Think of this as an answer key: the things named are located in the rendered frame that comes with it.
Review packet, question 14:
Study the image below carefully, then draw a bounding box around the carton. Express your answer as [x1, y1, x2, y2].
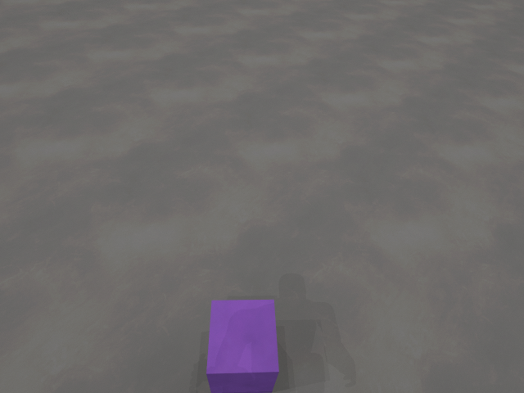
[206, 300, 279, 393]

